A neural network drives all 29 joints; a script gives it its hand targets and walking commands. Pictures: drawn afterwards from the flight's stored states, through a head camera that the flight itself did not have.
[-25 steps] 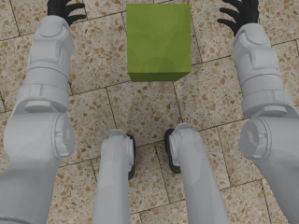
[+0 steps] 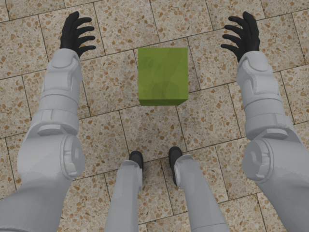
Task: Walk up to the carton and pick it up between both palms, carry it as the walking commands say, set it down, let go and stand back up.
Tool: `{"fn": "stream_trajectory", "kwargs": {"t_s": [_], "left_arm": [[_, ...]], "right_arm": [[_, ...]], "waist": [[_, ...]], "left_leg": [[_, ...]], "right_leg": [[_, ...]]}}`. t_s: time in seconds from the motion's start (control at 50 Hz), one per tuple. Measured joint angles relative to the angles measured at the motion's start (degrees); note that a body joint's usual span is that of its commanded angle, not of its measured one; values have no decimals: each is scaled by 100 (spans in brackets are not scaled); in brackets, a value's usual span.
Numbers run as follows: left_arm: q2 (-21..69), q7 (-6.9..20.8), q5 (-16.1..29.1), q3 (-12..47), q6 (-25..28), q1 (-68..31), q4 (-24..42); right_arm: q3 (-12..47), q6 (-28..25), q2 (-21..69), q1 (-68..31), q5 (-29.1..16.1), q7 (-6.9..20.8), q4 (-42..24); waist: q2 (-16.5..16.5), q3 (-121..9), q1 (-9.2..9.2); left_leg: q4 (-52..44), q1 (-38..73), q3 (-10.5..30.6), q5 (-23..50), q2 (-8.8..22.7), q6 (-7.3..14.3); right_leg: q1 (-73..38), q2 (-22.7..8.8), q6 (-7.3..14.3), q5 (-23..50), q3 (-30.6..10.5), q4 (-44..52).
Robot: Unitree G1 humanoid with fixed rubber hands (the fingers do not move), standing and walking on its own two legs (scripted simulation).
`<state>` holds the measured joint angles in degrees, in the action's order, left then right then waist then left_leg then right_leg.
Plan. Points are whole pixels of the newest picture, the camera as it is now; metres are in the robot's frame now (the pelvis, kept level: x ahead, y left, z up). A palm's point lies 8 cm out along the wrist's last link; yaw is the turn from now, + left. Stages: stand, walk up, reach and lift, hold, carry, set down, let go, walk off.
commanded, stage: set down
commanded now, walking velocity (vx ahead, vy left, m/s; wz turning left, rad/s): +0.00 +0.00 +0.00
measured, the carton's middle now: (161, 80) +0.54 -0.06 -0.53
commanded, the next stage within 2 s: let go in 0.04 s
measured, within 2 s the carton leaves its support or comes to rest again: neither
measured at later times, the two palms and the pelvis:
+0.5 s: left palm (56, 96) +0.41 +0.19 -0.03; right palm (278, 89) +0.39 -0.24 -0.02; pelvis +0.06 -0.01 +0.07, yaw +0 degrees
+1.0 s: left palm (6, 200) +0.25 +0.23 +0.05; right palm out of the picture +0.24 -0.24 +0.05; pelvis +0.09 +0.00 +0.12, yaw -1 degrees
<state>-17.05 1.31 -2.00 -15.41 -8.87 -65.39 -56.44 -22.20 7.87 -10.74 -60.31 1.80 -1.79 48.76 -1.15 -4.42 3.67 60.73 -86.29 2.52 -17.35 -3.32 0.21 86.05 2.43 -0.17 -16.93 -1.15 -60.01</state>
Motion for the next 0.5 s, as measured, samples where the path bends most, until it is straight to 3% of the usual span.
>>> {"fn": "stream_trajectory", "kwargs": {"t_s": [0.12,0.24,0.36,0.42,0.5], "left_arm": [[102,98,-277,-184,129,-17,-48],[493,-189,-531,-183,61,779,724],[693,-364,-379,183,91,2602,1921],[696,-325,-174,408,167,3306,2078],[745,-216,-65,635,349,3930,1947]], "right_arm": [[-53,-77,191,40,390,13,67],[87,-122,171,846,592,160,-534],[653,-160,12,2466,312,396,-1325],[923,-214,-124,3105,67,490,-1506],[1195,-381,-164,3669,-21,565,-1265]], "waist": [[3,127,-4],[-5,368,-84],[129,505,-133],[87,341,-141],[110,89,-137]], "left_leg": [[-353,264,14,136,21,-7],[-691,725,38,187,-7,-4],[-1326,1843,-11,200,3,4],[-1585,2341,19,195,18,5],[-1845,2977,24,142,53,-11]], "right_leg": [[-266,7,-4,148,-6,366],[-725,-32,12,169,-1,674],[-1772,-43,58,145,-84,1193],[-2279,-39,74,143,-68,1466],[-2910,-14,87,107,-80,1733]]}}
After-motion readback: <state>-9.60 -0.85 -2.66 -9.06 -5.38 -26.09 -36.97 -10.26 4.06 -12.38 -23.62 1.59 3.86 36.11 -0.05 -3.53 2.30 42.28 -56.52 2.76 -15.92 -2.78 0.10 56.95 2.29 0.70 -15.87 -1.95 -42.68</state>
